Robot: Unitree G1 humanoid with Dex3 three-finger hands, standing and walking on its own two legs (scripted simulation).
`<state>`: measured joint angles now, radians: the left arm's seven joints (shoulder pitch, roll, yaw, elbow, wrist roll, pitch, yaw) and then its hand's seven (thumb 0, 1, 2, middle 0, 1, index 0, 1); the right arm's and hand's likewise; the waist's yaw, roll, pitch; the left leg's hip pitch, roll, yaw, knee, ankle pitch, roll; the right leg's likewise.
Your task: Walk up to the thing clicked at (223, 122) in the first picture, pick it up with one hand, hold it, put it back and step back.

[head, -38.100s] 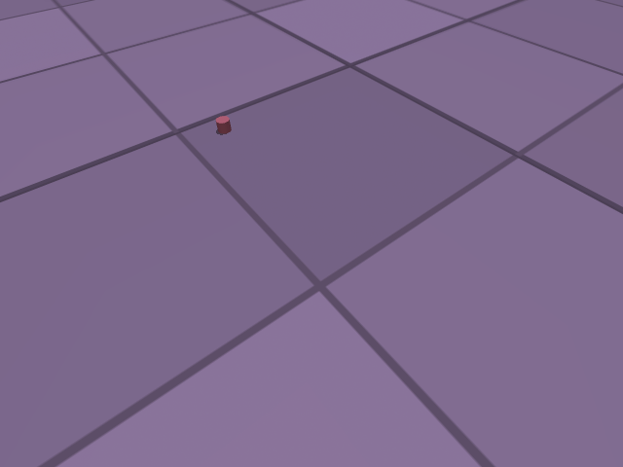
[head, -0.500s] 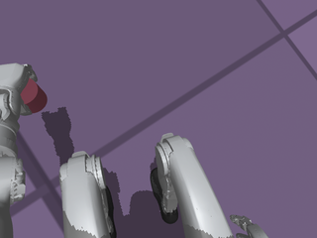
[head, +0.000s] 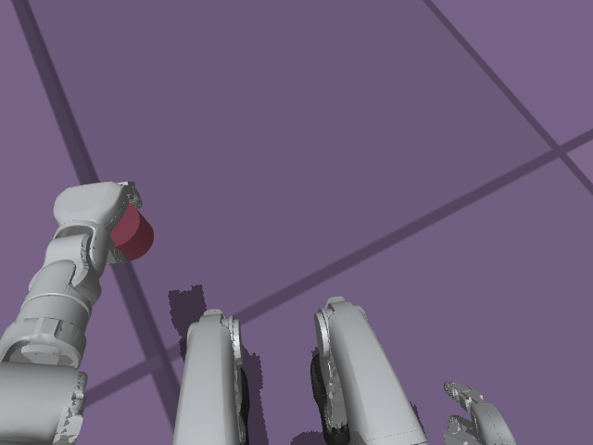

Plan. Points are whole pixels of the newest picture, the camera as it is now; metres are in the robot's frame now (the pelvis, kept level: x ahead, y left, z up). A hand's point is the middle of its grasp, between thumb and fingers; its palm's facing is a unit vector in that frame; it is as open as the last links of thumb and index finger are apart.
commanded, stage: lift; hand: left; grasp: from above
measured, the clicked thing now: (122, 231) +0.44 +0.25 -0.13
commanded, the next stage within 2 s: hold in 0.92 s
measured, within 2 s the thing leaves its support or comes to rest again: neither
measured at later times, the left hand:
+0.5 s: hand (39, 223) +0.37 +0.25 +0.08, palm faces -0.46 -0.07 -0.88, open 10.3 cm
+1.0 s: hand (1, 174) +0.38 +0.24 +0.15, palm faces -0.44 -0.10 -0.89, open 10.2 cm
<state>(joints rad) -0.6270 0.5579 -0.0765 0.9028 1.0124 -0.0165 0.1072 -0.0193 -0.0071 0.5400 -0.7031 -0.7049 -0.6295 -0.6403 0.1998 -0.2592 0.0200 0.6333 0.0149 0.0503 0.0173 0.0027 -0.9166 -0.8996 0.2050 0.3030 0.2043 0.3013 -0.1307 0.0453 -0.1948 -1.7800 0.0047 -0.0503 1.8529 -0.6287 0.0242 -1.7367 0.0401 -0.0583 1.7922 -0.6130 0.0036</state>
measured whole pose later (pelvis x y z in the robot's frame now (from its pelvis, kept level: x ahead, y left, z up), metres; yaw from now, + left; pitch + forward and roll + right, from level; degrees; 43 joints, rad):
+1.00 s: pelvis +0.07 +0.00 +0.23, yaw +2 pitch +11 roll -1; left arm -0.32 0.38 -0.19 0.84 0.99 0.03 0.15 -0.02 -0.01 0.55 -0.70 -0.71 -0.62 -0.65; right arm 0.27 -0.25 -0.04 0.72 0.04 0.01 -0.04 0.01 -0.91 -0.90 0.20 0.30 0.20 0.30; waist -0.06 0.03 -0.09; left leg -0.63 0.01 0.00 0.83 -0.39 0.02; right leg -0.61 0.04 0.02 0.79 -0.37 0.00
